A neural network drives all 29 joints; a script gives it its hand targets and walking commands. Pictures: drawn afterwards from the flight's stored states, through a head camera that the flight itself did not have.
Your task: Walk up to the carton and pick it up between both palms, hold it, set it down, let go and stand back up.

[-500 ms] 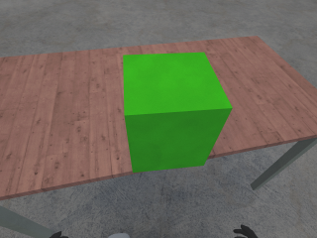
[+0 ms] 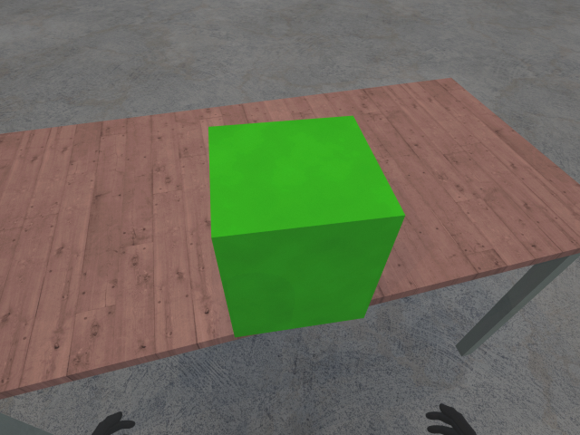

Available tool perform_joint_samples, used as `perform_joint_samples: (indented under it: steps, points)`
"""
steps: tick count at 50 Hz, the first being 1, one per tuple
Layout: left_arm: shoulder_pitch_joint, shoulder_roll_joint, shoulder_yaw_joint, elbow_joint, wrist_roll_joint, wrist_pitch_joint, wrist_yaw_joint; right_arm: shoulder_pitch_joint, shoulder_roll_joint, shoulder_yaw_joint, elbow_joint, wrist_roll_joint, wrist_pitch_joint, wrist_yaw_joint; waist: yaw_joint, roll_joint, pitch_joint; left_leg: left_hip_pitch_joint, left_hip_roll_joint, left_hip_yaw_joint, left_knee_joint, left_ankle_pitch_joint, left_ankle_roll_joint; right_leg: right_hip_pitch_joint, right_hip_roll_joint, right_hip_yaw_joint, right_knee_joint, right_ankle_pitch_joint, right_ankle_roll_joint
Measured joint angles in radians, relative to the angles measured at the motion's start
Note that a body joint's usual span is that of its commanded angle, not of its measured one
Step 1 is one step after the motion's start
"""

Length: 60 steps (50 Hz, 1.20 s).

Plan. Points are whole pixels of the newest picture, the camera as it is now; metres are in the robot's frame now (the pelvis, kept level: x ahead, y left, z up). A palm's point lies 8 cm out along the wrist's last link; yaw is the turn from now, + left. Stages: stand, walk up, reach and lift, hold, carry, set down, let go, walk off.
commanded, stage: walk up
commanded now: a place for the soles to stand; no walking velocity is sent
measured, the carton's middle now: (292, 229) +0.38 -0.01 +0.07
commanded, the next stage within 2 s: none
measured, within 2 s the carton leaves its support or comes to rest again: neither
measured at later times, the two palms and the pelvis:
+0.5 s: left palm out of the picture +0.07 +0.24 -0.11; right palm out of the picture +0.07 -0.31 -0.10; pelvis -0.01 -0.04 -0.01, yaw +3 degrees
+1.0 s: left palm out of the picture +0.01 +0.22 -0.11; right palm out of the picture +0.10 -0.29 -0.09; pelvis -0.03 -0.05 +0.00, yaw +7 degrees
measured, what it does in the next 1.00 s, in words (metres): steps on the spot: left foot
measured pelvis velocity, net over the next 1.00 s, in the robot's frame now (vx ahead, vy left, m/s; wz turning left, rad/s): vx -0.03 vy -0.05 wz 0.13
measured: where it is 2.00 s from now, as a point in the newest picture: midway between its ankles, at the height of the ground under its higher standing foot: outside the picture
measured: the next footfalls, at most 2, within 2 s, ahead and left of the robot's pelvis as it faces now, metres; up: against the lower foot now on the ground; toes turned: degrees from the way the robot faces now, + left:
left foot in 0.90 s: +0.02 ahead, +0.07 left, +0.00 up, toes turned +4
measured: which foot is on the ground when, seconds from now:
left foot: down 0.00-0.64, up 0.66-0.88, down 0.90-1.00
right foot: down 0.00-1.00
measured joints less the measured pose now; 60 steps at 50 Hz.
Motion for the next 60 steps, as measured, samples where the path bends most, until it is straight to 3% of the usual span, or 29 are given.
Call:
perform_joint_samples:
  steps: [12, 16, 21, 23, 27, 30, 32, 36, 39, 41, 43, 46, 48, 51, 54, 56, 60]
  points:
    - [-0.039, 0.024, 0.009, -0.03, 0.035, 0.034, -0.02, 0.032, -0.001, -0.009, 0.0, -0.019, -0.013, -0.026, 0.002, -0.051, 0.037, -0.032, -0.003, -0.012, 0.028, 0.001, -0.005, -0.047, -0.004, -0.013, 0.07, -0.026, -0.011]
    - [-0.036, 0.027, 0.015, -0.025, 0.042, 0.034, -0.028, 0.044, -0.027, -0.028, 0.005, -0.02, 0.002, -0.032, 0.001, -0.035, 0.058, -0.052, 0.023, -0.042, 0.049, 0.0, -0.023, -0.047, 0.021, -0.046, 0.062, -0.016, -0.033]
    - [-0.02, 0.015, 0.003, -0.014, 0.021, 0.037, -0.024, 0.055, -0.044, -0.045, 0.008, -0.012, 0.011, -0.041, 0.007, -0.018, 0.052, -0.058, 0.007, -0.053, 0.083, -0.064, 0.011, -0.047, 0.026, -0.069, 0.063, -0.018, -0.053]
    - [-0.023, 0.014, -0.001, -0.015, 0.02, 0.046, -0.022, 0.056, -0.035, -0.044, 0.011, -0.011, 0.006, -0.044, 0.013, -0.02, 0.053, -0.049, -0.003, -0.062, 0.07, -0.022, 0.02, -0.045, 0.022, -0.074, 0.072, -0.024, -0.054]
    - [-0.035, 0.028, -0.001, -0.025, 0.022, 0.062, -0.025, 0.055, -0.008, -0.027, 0.003, -0.017, -0.01, -0.046, 0.016, -0.047, 0.051, -0.044, -0.012, -0.06, 0.06, -0.007, -0.026, -0.063, 0.01, -0.07, 0.111, -0.041, -0.052]
    - [-0.044, 0.032, 0.006, -0.035, 0.033, 0.064, -0.028, 0.047, -0.006, -0.022, -0.004, -0.024, -0.002, -0.044, 0.012, -0.046, 0.052, -0.062, -0.001, -0.072, 0.084, -0.018, -0.03, -0.075, 0.017, -0.073, 0.13, -0.047, -0.045]
    - [-0.042, 0.025, 0.006, -0.035, 0.036, 0.053, -0.031, 0.04, -0.014, -0.026, -0.004, -0.022, 0.009, -0.042, 0.007, -0.024, 0.053, -0.073, 0.014, -0.094, 0.097, -0.022, -0.026, -0.065, 0.036, -0.094, 0.109, -0.037, -0.067]
    - [-0.033, 0.018, 0.001, -0.028, 0.026, 0.039, -0.022, 0.037, -0.016, -0.037, 0.0, -0.018, 0.022, -0.054, 0.021, -0.024, 0.044, -0.121, -0.019, -0.084, 0.259, -0.214, 0.0, -0.056, 0.029, -0.111, 0.074, -0.02, -0.084]
    - [-0.021, 0.016, -0.002, -0.029, 0.031, 0.037, -0.01, 0.033, -0.013, -0.038, 0.003, -0.014, 0.017, -0.059, 0.035, -0.029, 0.049, -0.129, -0.041, -0.063, 0.32, -0.265, 0.007, -0.046, 0.02, -0.118, 0.034, 0.004, -0.081]
    - [-0.01, 0.016, -0.005, -0.024, 0.034, 0.035, -0.003, 0.027, -0.009, -0.036, 0.001, -0.01, 0.009, -0.055, 0.041, -0.028, 0.053, -0.111, -0.042, -0.054, 0.276, -0.247, 0.007, -0.045, 0.019, -0.124, 0.014, 0.018, -0.079]
    - [0.0, 0.018, -0.007, -0.017, 0.033, 0.038, 0.001, 0.02, -0.002, -0.034, -0.001, -0.007, 0.0, -0.049, 0.041, -0.026, 0.057, -0.069, -0.038, -0.046, 0.168, -0.183, 0.007, -0.049, 0.019, -0.132, 0.015, 0.019, -0.075]
    - [0.003, 0.029, -0.007, 0.001, 0.022, 0.043, -0.001, 0.004, 0.026, -0.029, 0.008, -0.011, -0.013, -0.042, 0.035, -0.052, 0.071, 0.0, -0.058, -0.032, 0.011, 0.017, 0.017, -0.06, -0.008, -0.135, 0.069, -0.01, -0.066]
    - [0.011, 0.029, -0.008, 0.008, 0.014, 0.047, -0.004, 0.007, 0.045, -0.017, 0.007, -0.02, -0.017, -0.039, 0.032, -0.076, 0.06, 0.012, -0.076, -0.024, 0.002, 0.01, 0.028, -0.068, -0.022, -0.109, 0.103, -0.027, -0.043]
    - [0.027, 0.008, -0.008, 0.0, 0.018, 0.052, -0.006, 0.017, 0.041, -0.013, 0.01, -0.025, -0.009, -0.034, 0.019, -0.051, 0.026, 0.003, -0.056, -0.046, 0.024, -0.026, 0.038, -0.079, -0.012, -0.082, 0.159, -0.129, -0.018]
    - [0.043, 0.008, -0.004, -0.005, 0.018, 0.034, -0.014, 0.006, 0.038, -0.011, 0.007, -0.02, 0.0, -0.029, 0.021, -0.053, 0.012, -0.002, -0.044, -0.043, 0.033, -0.032, 0.023, -0.051, -0.035, -0.043, 0.058, -0.05, -0.016]
    - [0.041, 0.009, 0.001, 0.004, 0.02, 0.021, -0.014, -0.012, 0.032, -0.01, 0.009, -0.012, -0.002, -0.022, 0.019, -0.044, 0.021, -0.007, -0.029, -0.051, 0.05, -0.038, 0.01, -0.039, -0.03, -0.056, 0.023, 0.04, 0.003]
    - [0.048, 0.008, 0.001, 0.013, 0.01, 0.005, -0.009, -0.017, 0.023, -0.012, 0.013, 0.0, 0.0, -0.005, 0.012, -0.037, 0.009, 0.0, -0.021, -0.07, 0.026, -0.025, -0.006, -0.029, -0.02, -0.072, 0.006, 0.029, -0.002]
